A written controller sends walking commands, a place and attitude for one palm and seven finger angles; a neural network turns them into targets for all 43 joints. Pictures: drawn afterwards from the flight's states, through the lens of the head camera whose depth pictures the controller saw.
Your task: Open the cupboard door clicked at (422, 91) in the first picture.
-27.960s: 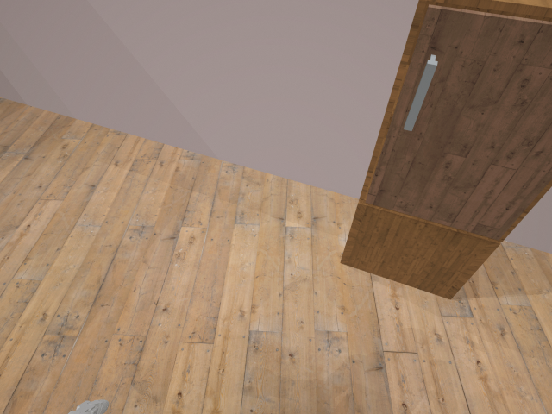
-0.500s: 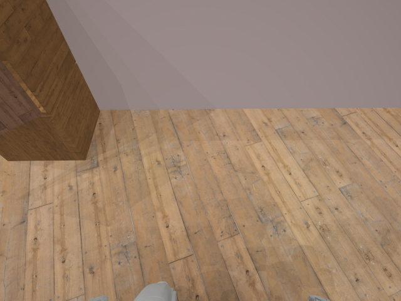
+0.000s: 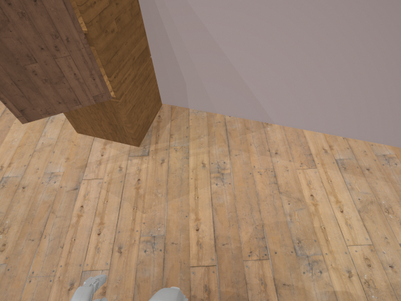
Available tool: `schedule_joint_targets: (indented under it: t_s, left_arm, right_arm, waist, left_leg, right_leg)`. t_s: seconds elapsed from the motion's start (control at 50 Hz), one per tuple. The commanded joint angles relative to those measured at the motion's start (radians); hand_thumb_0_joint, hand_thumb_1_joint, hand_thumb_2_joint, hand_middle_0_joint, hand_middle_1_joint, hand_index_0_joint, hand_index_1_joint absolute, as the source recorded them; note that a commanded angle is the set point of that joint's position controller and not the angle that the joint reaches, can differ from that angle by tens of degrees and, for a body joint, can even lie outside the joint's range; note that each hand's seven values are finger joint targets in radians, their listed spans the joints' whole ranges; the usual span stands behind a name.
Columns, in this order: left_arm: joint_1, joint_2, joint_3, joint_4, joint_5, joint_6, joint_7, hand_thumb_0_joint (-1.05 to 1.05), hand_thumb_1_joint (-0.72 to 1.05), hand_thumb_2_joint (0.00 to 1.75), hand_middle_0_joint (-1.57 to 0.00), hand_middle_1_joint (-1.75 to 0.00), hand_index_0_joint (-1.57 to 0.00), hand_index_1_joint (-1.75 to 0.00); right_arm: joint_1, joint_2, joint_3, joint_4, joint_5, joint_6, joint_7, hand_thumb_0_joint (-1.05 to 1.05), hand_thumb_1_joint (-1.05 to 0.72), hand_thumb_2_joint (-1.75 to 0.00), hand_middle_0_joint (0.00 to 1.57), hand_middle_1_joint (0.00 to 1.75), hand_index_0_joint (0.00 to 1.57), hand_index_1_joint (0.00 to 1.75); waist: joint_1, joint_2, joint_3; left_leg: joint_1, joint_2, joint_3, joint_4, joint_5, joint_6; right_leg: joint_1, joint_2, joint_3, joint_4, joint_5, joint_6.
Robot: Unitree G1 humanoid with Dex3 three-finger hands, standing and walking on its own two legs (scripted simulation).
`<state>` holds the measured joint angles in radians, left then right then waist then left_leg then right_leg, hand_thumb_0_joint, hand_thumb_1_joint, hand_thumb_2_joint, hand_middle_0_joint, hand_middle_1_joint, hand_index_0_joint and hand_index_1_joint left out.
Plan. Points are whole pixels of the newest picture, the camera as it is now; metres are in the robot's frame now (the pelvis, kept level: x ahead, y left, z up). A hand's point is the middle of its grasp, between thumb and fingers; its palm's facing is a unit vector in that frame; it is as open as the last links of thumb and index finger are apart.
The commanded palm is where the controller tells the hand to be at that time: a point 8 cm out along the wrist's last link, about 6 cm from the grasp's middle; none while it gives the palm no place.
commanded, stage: turn to face it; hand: left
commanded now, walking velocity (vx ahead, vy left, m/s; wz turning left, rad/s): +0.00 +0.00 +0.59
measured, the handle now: out of the picture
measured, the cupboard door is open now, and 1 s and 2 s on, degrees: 38 38 38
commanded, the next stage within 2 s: take the last steps up to it in 0.54 s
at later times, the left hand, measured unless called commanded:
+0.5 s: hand out of the picture +0.03 +0.22 -0.16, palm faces +0.29 -0.92 -0.27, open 7.4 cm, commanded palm none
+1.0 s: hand out of the picture -0.06 +0.19 -0.18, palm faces +0.48 -0.86 -0.17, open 7.4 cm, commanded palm none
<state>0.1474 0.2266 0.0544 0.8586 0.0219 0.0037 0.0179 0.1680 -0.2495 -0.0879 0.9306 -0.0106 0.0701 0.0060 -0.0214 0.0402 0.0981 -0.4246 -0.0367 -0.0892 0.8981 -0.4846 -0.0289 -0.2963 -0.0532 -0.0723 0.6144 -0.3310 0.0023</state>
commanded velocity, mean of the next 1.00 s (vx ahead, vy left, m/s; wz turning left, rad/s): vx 0.11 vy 0.06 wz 0.29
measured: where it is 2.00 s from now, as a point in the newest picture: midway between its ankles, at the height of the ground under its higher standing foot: (154, 268)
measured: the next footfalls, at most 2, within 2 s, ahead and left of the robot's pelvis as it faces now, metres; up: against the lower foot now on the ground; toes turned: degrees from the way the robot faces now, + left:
left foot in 0.26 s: +0.04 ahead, +0.13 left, +0.00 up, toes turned +14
right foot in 0.56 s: +0.09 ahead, -0.12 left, +0.00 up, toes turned +11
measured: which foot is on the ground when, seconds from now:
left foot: up 0.00-0.24, down 0.26-0.58, up 0.60-0.94, down 0.96-1.00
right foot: down 0.00-0.26, up 0.28-0.54, down 0.56-0.96, up 0.98-1.00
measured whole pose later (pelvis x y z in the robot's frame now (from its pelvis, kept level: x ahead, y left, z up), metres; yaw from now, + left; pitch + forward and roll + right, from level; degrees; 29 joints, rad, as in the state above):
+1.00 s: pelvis +0.05 +0.04 +0.00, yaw +24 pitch +0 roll +0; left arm 0.34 0.20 0.07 1.07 0.02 0.00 -0.01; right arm 0.16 -0.20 -0.05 0.96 -0.02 0.00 0.02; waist 0.04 -0.06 0.06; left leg -0.29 0.01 0.10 0.55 -0.25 0.03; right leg -0.23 -0.16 -0.15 0.69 -0.45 0.05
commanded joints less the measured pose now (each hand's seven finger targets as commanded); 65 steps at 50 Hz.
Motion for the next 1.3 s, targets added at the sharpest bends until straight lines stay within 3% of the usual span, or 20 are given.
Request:
schedule_joint_targets:
  t_s: [0.0, 0.12, 0.2, 0.22, 0.24, 0.26, 0.3, 0.36, 0.5, 0.52, 0.54, 0.56, 0.64, 0.82, 0.9, 0.92, 0.94, 0.98, 1.06, 1.28]
  left_arm:
    - [0.031, 0.145, 0.032, -0.060, -0.001, -0.013, 0.020, 0.00, 0.90, 0.90, -0.20, -0.30, -0.20, -0.30]
    - [0.125, 0.195, 0.051, -0.012, 0.009, -0.018, 0.015, 0.00, 0.90, 0.90, -0.20, -0.30, -0.20, -0.30]
    - [0.104, 0.201, 0.057, 0.001, -0.008, -0.014, 0.006, 0.00, 0.90, 0.90, -0.20, -0.30, -0.20, -0.30]
    - [0.104, 0.162, 0.051, -0.017, -0.013, -0.010, 0.001, 0.00, 0.90, 0.90, -0.20, -0.30, -0.20, -0.30]
    - [0.077, 0.091, 0.027, -0.057, -0.019, -0.005, -0.003, 0.00, 0.90, 0.90, -0.20, -0.30, -0.20, -0.30]
    - [0.024, 0.104, 0.024, -0.082, -0.007, 0.009, 0.006, 0.00, 0.90, 0.90, -0.20, -0.30, -0.20, -0.30]
    - [0.001, 0.094, 0.031, -0.041, -0.008, 0.020, 0.005, 0.00, 0.90, 0.90, -0.20, -0.30, -0.20, -0.30]
    - [0.044, 0.072, 0.027, 0.002, -0.009, 0.027, -0.007, 0.00, 0.90, 0.90, -0.20, -0.30, -0.20, -0.30]
    - [0.167, 0.068, 0.024, 0.055, -0.009, 0.010, -0.006, 0.00, 0.90, 0.90, -0.20, -0.30, -0.20, -0.30]
    - [0.198, 0.112, 0.031, 0.060, -0.003, -0.003, -0.001, 0.00, 0.90, 0.90, -0.20, -0.30, -0.20, -0.30]
    - [0.194, 0.198, 0.045, 0.060, 0.008, -0.013, 0.007, 0.00, 0.90, 0.90, -0.20, -0.30, -0.20, -0.30]
    - [0.191, 0.237, 0.044, 0.043, 0.008, -0.011, 0.004, 0.00, 0.90, 0.90, -0.20, -0.30, -0.20, -0.30]
    - [0.106, 0.132, 0.027, 0.036, 0.002, -0.024, 0.013, 0.00, 0.90, 0.90, -0.20, -0.30, -0.20, -0.30]
    - [0.243, 0.171, 0.058, 0.131, 0.012, -0.053, -0.005, 0.00, 0.90, 0.90, -0.20, -0.30, -0.20, -0.30]
    - [0.160, 0.173, 0.062, 0.135, 0.003, -0.042, -0.015, 0.00, 0.90, 0.90, -0.20, -0.30, -0.20, -0.30]
    - [0.141, 0.143, 0.057, 0.123, 0.000, -0.038, -0.023, 0.00, 0.90, 0.90, -0.20, -0.30, -0.20, -0.30]
    - [0.116, 0.073, 0.046, 0.090, -0.007, -0.031, -0.033, 0.00, 0.90, 0.90, -0.20, -0.30, -0.20, -0.30]
    - [-0.025, 0.041, 0.029, 0.032, 0.006, -0.029, -0.025, 0.00, 0.90, 0.90, -0.20, -0.30, -0.20, -0.30]
    - [0.059, 0.032, 0.026, 0.104, 0.009, -0.022, -0.042, 0.00, 0.90, 0.90, -0.20, -0.30, -0.20, -0.30]
    - [-0.066, 0.014, 0.009, 0.051, 0.003, -0.025, -0.035, 0.00, 0.90, 0.90, -0.20, -0.30, -0.20, -0.30]
  right_arm:
    - [-0.062, -0.074, -0.012, -0.095, -0.005, -0.015, 0.016, 0.00, -0.90, -0.90, 0.20, 0.30, 0.20, 0.30]
    - [-0.123, -0.017, 0.015, -0.104, 0.004, -0.028, 0.029, 0.00, -0.90, -0.90, 0.20, 0.30, 0.20, 0.30]
    - [-0.010, -0.067, 0.009, -0.074, -0.002, -0.046, 0.018, 0.00, -0.90, -0.90, 0.20, 0.30, 0.20, 0.30]
    - [0.039, -0.139, -0.010, -0.070, -0.009, -0.054, 0.015, 0.00, -0.90, -0.90, 0.20, 0.30, 0.20, 0.30]
    - [0.110, -0.240, -0.034, -0.062, -0.015, -0.055, 0.005, 0.00, -0.90, -0.90, 0.20, 0.30, 0.20, 0.30]
    - [0.152, -0.260, -0.034, -0.046, -0.016, -0.044, -0.001, 0.00, -0.90, -0.90, 0.20, 0.30, 0.20, 0.30]
    - [0.063, -0.197, -0.020, -0.061, -0.018, -0.053, -0.024, 0.00, -0.90, -0.90, 0.20, 0.30, 0.20, 0.30]
    - [0.001, -0.157, -0.001, -0.068, -0.020, -0.061, -0.030, 0.00, -0.90, -0.90, 0.20, 0.30, 0.20, 0.30]
    - [-0.062, -0.143, 0.000, -0.057, -0.010, -0.046, -0.022, 0.00, -0.90, -0.90, 0.20, 0.30, 0.20, 0.30]
    - [-0.062, -0.110, 0.004, -0.061, -0.001, -0.046, -0.016, 0.00, -0.90, -0.90, 0.20, 0.30, 0.20, 0.30]
    - [-0.046, -0.045, 0.013, -0.076, 0.007, -0.045, -0.009, 0.00, -0.90, -0.90, 0.20, 0.30, 0.20, 0.30]
    - [-0.076, -0.060, 0.012, -0.090, 0.004, -0.036, -0.002, 0.00, -0.90, -0.90, 0.20, 0.30, 0.20, 0.30]
    - [-0.051, -0.040, 0.009, -0.025, -0.002, -0.024, 0.002, 0.00, -0.90, -0.90, 0.20, 0.30, 0.20, 0.30]
    - [-0.139, -0.001, 0.027, -0.044, -0.001, -0.059, 0.033, 0.00, -0.90, -0.90, 0.20, 0.30, 0.20, 0.30]
    - [0.020, -0.015, 0.028, 0.003, -0.005, -0.075, 0.025, 0.00, -0.90, -0.90, 0.20, 0.30, 0.20, 0.30]
    - [0.102, -0.070, 0.013, 0.022, -0.006, -0.079, 0.016, 0.00, -0.90, -0.90, 0.20, 0.30, 0.20, 0.30]
    - [0.216, -0.173, -0.017, 0.043, -0.023, -0.081, 0.003, 0.00, -0.90, -0.90, 0.20, 0.30, 0.20, 0.30]
    - [0.293, -0.183, -0.011, 0.067, -0.024, -0.079, -0.017, 0.00, -0.90, -0.90, 0.20, 0.30, 0.20, 0.30]
    - [0.156, -0.076, 0.026, 0.038, -0.016, -0.116, -0.026, 0.00, -0.90, -0.90, 0.20, 0.30, 0.20, 0.30]
    - [0.263, -0.055, 0.037, 0.135, -0.020, -0.123, -0.019, 0.00, -0.90, -0.90, 0.20, 0.30, 0.20, 0.30]
  waist:
    - [0.014, -0.267, -0.098]
    - [0.068, -0.236, -0.131]
    - [-0.002, -0.189, -0.184]
    - [-0.025, -0.005, -0.237]
    - [-0.064, 0.271, -0.245]
    - [-0.081, 0.148, -0.228]
    - [-0.042, 0.232, -0.175]
    - [0.004, 0.100, -0.143]
    - [0.059, 0.076, -0.139]
    - [0.072, -0.031, -0.141]
    - [0.063, -0.296, -0.117]
    - [0.085, -0.308, -0.101]
    - [0.034, -0.244, -0.058]
    - [0.107, -0.212, -0.074]
    - [0.016, -0.148, -0.077]
    - [-0.024, -0.017, -0.101]
    - [-0.079, 0.277, -0.129]
    - [-0.097, 0.184, -0.076]
    - [0.009, 0.065, -0.037]
    - [0.010, 0.030, -0.001]
  left_leg:
    - [-0.145, 0.067, 0.059, 0.316, 0.009, -0.027]
    - [-0.018, 0.041, 0.181, -0.112, 0.009, -0.026]
    - [0.248, 0.033, 0.195, -0.459, 0.291, 0.006]
    - [0.421, 0.183, 0.022, -0.490, 0.527, 0.067]
    - [0.521, 0.439, -0.287, -0.499, 0.967, 0.234]
    - [0.430, 0.478, -0.260, -0.489, 0.850, 0.290]
    - [0.333, 0.370, -0.205, -0.518, 0.724, 0.246]
    - [0.281, 0.302, -0.112, -0.524, 0.723, 0.206]
    - [0.116, 0.221, -0.080, -0.455, 0.454, 0.137]
    - [0.055, 0.150, -0.029, -0.362, 0.332, 0.083]
    - [-0.078, 0.014, 0.094, -0.179, 0.077, 0.012]
    - [-0.049, 0.001, 0.077, 0.022, -0.130, 0.008]
    - [-0.097, 0.053, 0.059, 0.236, 0.024, -0.006]
    - [-0.073, 0.074, 0.153, -0.160, 0.033, -0.007]
    - [0.284, 0.020, 0.244, -0.458, 0.204, 0.012]
    - [0.443, 0.073, 0.163, -0.505, 0.155, 0.043]
    - [0.560, 0.316, -0.186, -0.590, 0.066, 0.151]
    - [0.433, 0.413, -0.340, -0.707, -0.055, 0.268]
    - [0.321, 0.289, -0.117, -0.727, 0.207, 0.213]
    - [0.314, 0.267, 0.003, -0.685, 0.440, 0.235]
  right_leg:
    - [0.144, -0.289, 0.145, -0.271, 0.446, -0.130]
    - [0.262, -0.297, 0.036, -0.186, 0.656, -0.110]
    - [0.167, -0.267, -0.046, 0.003, 0.618, -0.024]
    - [-0.004, -0.195, -0.098, 0.168, 0.381, 0.035]
    - [-0.243, -0.074, -0.092, 0.375, -0.291, 0.092]
    - [-0.231, -0.070, 0.012, 0.480, -0.353, 0.070]
    - [-0.264, -0.070, 0.068, 0.524, -0.241, 0.067]
    - [-0.189, -0.046, 0.050, 0.425, -0.160, 0.067]
    - [0.139, 0.021, -0.010, -0.080, 0.060, 0.052]
    - [0.215, -0.048, 0.073, -0.225, 0.117, 0.035]
    - [0.251, -0.275, 0.336, -0.335, 0.154, -0.055]
    - [0.124, -0.406, 0.411, -0.388, 0.155, -0.158]
    - [0.129, -0.272, 0.199, -0.319, 0.386, -0.133]
    - [0.289, -0.350, 0.159, -0.363, 0.157, -0.141]
    - [0.051, -0.271, 0.022, -0.247, 0.035, -0.061]
    - [-0.085, -0.214, -0.036, -0.095, -0.033, -0.018]
    - [-0.297, -0.074, -0.150, 0.195, -0.207, 0.038]
    - [-0.431, -0.059, 0.003, 0.539, -0.261, 0.001]
    - [-0.368, -0.097, 0.031, 0.545, -0.003, 0.011]
    - [-0.151, -0.037, -0.031, 0.087, 0.048, 0.009]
